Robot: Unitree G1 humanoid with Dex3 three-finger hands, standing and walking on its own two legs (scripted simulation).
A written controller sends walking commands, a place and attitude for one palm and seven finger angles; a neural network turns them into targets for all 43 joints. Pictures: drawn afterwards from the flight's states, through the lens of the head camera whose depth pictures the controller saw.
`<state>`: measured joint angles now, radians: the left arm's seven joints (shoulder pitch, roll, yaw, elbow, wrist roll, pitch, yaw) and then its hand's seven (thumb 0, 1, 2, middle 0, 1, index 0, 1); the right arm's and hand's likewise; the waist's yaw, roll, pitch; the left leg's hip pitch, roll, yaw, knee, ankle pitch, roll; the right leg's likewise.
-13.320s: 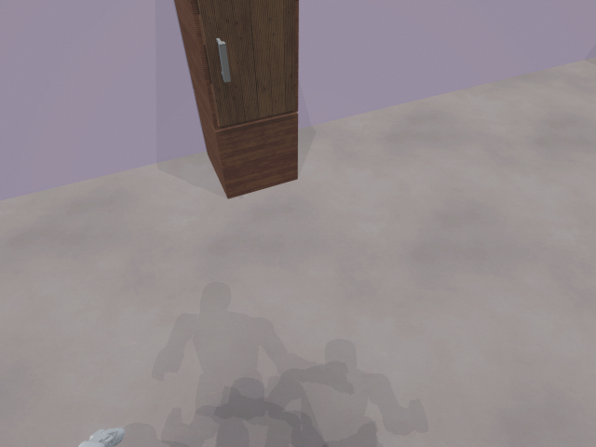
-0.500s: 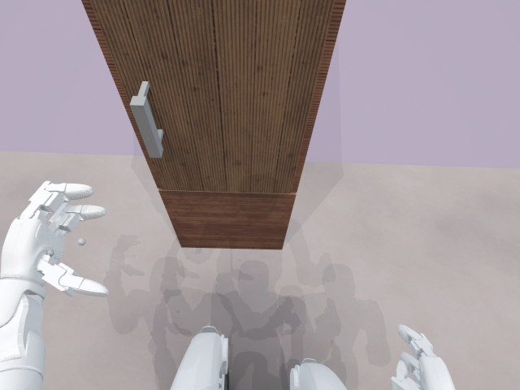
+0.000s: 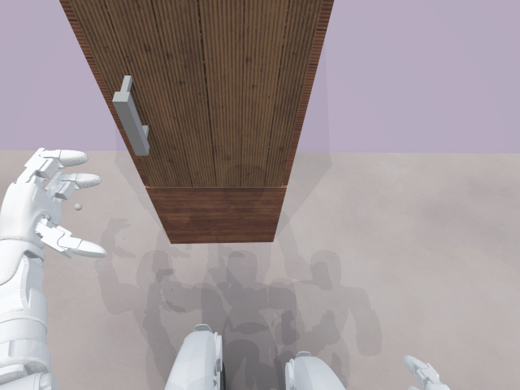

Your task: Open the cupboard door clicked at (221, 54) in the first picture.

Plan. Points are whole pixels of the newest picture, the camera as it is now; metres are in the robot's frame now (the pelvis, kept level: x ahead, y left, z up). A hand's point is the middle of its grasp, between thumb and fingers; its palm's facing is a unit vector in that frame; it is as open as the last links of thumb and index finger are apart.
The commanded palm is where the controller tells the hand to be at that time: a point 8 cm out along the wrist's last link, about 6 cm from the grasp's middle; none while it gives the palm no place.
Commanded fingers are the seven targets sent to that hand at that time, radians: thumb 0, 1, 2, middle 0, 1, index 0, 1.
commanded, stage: move the hooked fingers beside the handle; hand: left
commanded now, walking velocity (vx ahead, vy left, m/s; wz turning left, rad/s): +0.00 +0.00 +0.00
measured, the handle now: (135, 117) +0.55 +0.25 +0.04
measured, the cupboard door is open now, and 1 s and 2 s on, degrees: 0 0 0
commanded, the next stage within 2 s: slide the fingers in behind the handle in 1.72 s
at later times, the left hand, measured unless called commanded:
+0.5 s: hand (84, 172) +0.42 +0.29 +0.05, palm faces +0.09 -1.00 -0.01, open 14.0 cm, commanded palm +0.40 +0.33 +0.04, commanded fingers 0.00 -0.50 0.30 -0.30 -1.20 -0.30 -1.20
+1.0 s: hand (91, 141) +0.49 +0.30 +0.04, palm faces +0.10 -1.00 -0.02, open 14.0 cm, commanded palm +0.47 +0.33 +0.04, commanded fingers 0.00 -0.50 0.30 -0.30 -1.20 -0.30 -1.20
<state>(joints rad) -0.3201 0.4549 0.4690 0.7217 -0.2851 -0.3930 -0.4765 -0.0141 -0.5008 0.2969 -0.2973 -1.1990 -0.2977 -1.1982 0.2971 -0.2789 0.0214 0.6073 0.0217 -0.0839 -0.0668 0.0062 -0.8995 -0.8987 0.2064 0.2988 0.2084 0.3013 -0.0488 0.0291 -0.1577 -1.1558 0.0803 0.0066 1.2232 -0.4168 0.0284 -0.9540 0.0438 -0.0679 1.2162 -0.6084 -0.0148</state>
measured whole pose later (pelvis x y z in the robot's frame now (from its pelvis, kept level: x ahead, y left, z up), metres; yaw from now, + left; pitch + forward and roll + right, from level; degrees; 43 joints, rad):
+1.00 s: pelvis -0.01 +0.00 -0.03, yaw -3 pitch +27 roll -6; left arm -0.85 0.77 0.61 1.19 -0.12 -0.38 -0.48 -0.01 -0.50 0.30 -0.30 -1.20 -0.30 -1.20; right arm 0.32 -0.30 0.05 0.63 0.00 0.03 -0.05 0.00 -0.90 -0.90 0.21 0.30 0.21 0.30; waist -0.15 0.04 -0.14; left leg -1.41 0.12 -0.02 1.36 -0.44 0.03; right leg -1.20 0.08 -0.08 1.34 -0.63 -0.02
